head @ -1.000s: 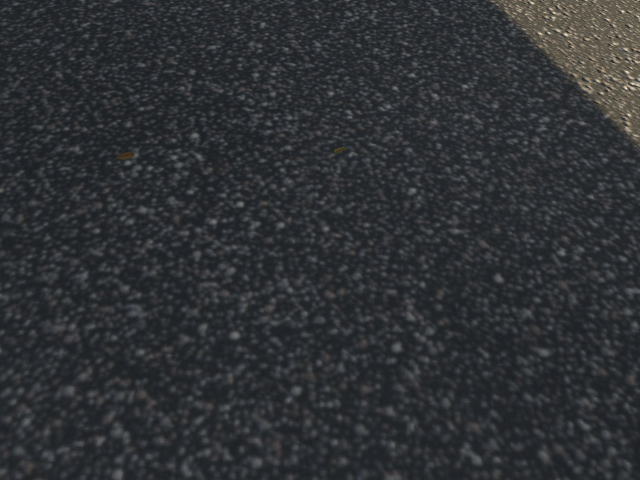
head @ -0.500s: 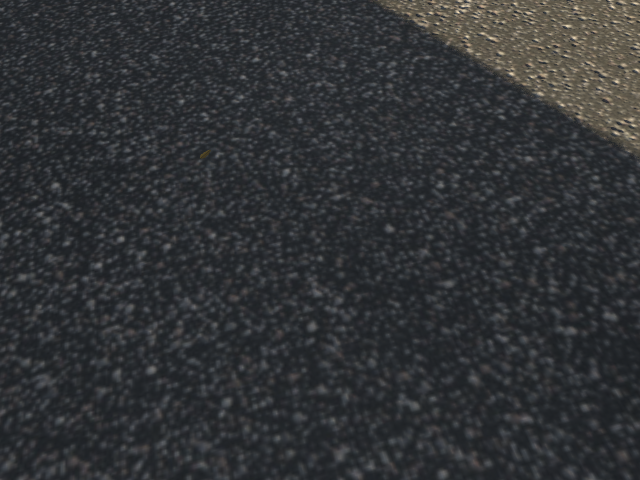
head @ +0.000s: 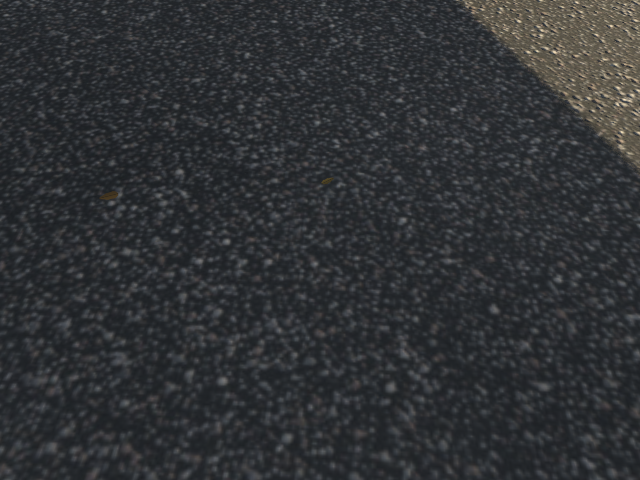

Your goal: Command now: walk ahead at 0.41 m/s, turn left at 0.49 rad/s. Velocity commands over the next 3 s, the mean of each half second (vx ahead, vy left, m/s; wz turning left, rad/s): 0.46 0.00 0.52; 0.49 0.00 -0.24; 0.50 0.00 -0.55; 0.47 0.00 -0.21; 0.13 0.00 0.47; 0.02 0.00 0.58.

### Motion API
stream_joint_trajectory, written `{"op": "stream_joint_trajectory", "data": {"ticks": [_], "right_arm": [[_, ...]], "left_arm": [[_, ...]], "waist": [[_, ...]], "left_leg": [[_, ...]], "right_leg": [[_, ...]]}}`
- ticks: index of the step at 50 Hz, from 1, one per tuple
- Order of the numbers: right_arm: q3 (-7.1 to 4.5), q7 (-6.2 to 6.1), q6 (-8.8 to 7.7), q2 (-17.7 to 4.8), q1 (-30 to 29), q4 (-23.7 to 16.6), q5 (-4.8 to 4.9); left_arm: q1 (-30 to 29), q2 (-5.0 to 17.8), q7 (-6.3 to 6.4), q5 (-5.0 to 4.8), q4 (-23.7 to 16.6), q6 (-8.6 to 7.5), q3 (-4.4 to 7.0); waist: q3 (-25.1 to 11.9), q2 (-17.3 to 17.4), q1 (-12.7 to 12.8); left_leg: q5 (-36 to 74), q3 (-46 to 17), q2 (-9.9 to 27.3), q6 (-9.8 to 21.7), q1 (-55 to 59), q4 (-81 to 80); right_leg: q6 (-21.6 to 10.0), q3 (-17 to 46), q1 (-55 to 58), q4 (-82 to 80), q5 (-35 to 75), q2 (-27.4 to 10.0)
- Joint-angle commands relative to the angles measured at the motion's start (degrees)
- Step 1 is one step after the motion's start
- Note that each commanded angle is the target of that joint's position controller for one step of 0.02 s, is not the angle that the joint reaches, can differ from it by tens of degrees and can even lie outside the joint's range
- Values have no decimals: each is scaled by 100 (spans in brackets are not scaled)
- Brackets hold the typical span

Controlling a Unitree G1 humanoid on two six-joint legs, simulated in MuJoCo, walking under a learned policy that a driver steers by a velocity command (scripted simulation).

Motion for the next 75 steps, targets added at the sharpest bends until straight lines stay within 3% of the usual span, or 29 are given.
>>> {"op": "stream_joint_trajectory", "data": {"ticks": [1,3,4,5,6,7,9,12,17,25,28,30,31,32,33,34,36,41,45,52,56,57,58,59,60,61,62,65,75], "right_arm": [[-29,49,-110,-355,-754,-691,-10],[-73,5,-139,-413,-316,-629,-41],[-145,-47,-189,-481,372,-414,-84],[-309,-152,-232,-847,1499,-62,-128],[-470,-272,-251,-1611,1891,-91,-93],[-447,-274,-245,-1657,1759,-188,83],[-330,-325,-245,-1150,1241,-153,108],[-203,-340,-391,-799,744,-270,147],[-229,-368,-506,-865,1333,-54,205],[-133,-484,-557,-652,2105,305,147],[-136,-529,-604,-821,1876,360,75],[-159,-539,-583,-952,1776,409,-27],[-147,-531,-574,-942,1706,405,-16],[-44,-506,-596,-575,1938,227,62],[-12,-445,-589,-330,2529,266,123],[-24,-471,-610,-671,1991,209,-77],[6,-418,-681,-676,1131,11,-56],[116,-338,-439,-395,917,-204,-140],[189,-321,-404,-315,-210,-605,-111],[261,-302,-493,-314,-1284,-1006,10],[125,-410,-614,-657,-110,-708,39],[29,-495,-694,-923,586,-560,-27],[-73,-603,-707,-1329,1528,-536,-153],[-179,-605,-581,-1686,1257,-538,-146],[-121,-571,-514,-1090,913,-586,-76],[-6,-539,-521,-624,626,-648,-24],[41,-511,-543,-460,501,-612,-42],[39,-492,-689,-425,742,-401,28],[-60,-452,-741,-545,1338,32,77]], "left_arm": [[-70,829,-22,3,-253,-78,171],[-145,961,-17,-36,-245,-33,196],[-198,963,-16,-74,-257,-1,180],[-209,854,-23,-40,-361,13,123],[-282,174,-107,11,-799,-18,-51],[-722,582,-123,69,-945,-69,38],[-827,633,-170,-54,-947,-158,32],[-479,554,-175,107,-770,38,18],[-1315,369,-213,108,-1127,230,-8],[-2745,133,-303,-2,-1597,97,-173],[-2303,350,-261,-40,-1491,64,-105],[-1050,602,-151,-86,-1071,29,16],[-204,690,-79,-47,-836,-15,67],[536,1148,-1,66,-753,-25,185],[425,1397,-66,39,-640,27,285],[-119,957,-155,-187,-712,64,214],[-686,523,-178,-150,-794,56,132],[-279,586,-120,-209,-492,-65,153],[95,641,-91,-218,-410,-25,198],[674,718,-22,-125,-362,58,268],[117,893,4,-114,-573,49,327],[83,790,-55,-179,-606,-4,300],[160,317,-62,-228,-795,-65,173],[809,129,-63,-322,-958,-16,135],[623,574,-4,-121,-709,116,185],[184,588,-75,-66,-735,140,205],[-4,463,-128,-71,-781,157,193],[-159,330,-271,18,-854,319,177],[-1977,25,-506,-4,-1561,336,-30]], "waist": [[497,-559,-18],[248,-515,-304],[-165,-238,-652],[-872,326,-1100],[-1184,1818,-1074],[-1173,1087,-1122],[-138,304,-696],[-178,295,-233],[82,266,-368],[260,426,-876],[159,528,-559],[-491,548,-30],[-892,392,387],[-1594,-400,446],[-1821,-1577,-32],[-1133,-597,-137],[-201,36,-258],[-105,-200,-521],[184,-241,-242],[15,-383,185],[-373,-384,-489],[-831,-18,-820],[-1714,709,-1088],[-1917,1935,-592],[-1081,781,-492],[-487,250,-503],[-226,221,-421],[-131,658,-321],[225,506,-562]], "left_leg": [[-134,310,-51,218,-221,-312],[-301,571,-407,428,704,-635],[-93,622,-672,555,1678,-985],[-567,0,-493,784,3109,-1320],[-2131,-3226,1423,1406,4319,-2343],[-1883,-4846,1767,1684,4210,-3135],[67,-3066,1339,1461,3238,-2772],[1947,-1971,624,1182,2402,-2835],[2261,-1827,368,1188,2223,-3058],[3311,-1639,381,855,2880,-3027],[4565,-1394,559,618,3173,-2715],[6038,-1122,467,479,3468,-1257],[5507,-900,306,421,2991,-48],[3521,-605,-115,275,1719,1816],[-1323,-400,-1159,46,-82,3442],[-963,-841,-718,168,-582,3565],[-203,-720,-277,133,-613,3062],[-209,-482,4,-276,-346,2015],[702,-278,74,-531,-719,770],[1225,-293,-265,-481,-570,-571],[678,-366,-533,-175,1456,-1534],[593,-733,-87,30,2577,-1769],[-579,-2156,1423,308,3809,-1883],[-1144,-4621,2359,934,4403,-2637],[-1791,-4338,2147,916,3667,-2624],[-1346,-3384,1787,778,2978,-2721],[-433,-2614,1519,676,2540,-2856],[1074,-1423,1130,541,2144,-3016],[2383,329,960,512,2431,-3261]], "right_leg": [[-843,724,-366,-321,919,-1737],[-678,300,-594,605,2620,-1664],[-536,-108,-872,1798,3520,-1452],[-294,-332,-1709,3484,3098,-1133],[77,-313,-3906,5492,-885,-280],[83,1009,-4699,6155,-1270,-4],[-19,1178,-4708,5794,-166,-576],[142,1140,-3753,5141,147,-688],[414,971,-4261,4402,742,-561],[127,660,-3967,2224,1933,-212],[-295,637,-3046,1751,1480,20],[-555,552,-1863,1616,886,395],[-726,740,-774,1343,1032,171],[-1174,2554,658,1403,422,-1123],[-1999,5320,1494,670,737,-2182],[-1828,5372,886,301,121,-1865],[-1608,3913,-377,119,835,-1422],[-1508,2935,-1221,-154,2177,-833],[-1325,2787,-1407,-362,1960,-579],[-1039,3055,-599,356,2943,-597],[-672,3252,-978,1428,3428,-461],[-530,2954,-1386,2495,3066,-107],[-443,2343,-2056,4029,1099,211],[-320,1735,-3613,5092,-1698,874],[-336,1695,-4081,5602,-1198,253],[-308,1655,-3986,5513,-641,104],[-245,1592,-3845,5357,-361,-47],[-134,1429,-3642,5235,-85,-217],[-50,873,-4129,3363,1555,-337]]}}
Next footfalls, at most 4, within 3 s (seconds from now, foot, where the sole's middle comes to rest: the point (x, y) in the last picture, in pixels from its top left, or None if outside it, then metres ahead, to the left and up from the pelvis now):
0.10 left None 0.16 0.13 -0.78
0.62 right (307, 458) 0.53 0.08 -0.78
1.14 left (224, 345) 0.78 0.29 -0.78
1.68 right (336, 275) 1.01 0.04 -0.78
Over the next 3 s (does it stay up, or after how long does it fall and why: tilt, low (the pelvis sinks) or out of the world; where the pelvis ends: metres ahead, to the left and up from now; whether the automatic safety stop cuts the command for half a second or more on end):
stays up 1.17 0.00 0.00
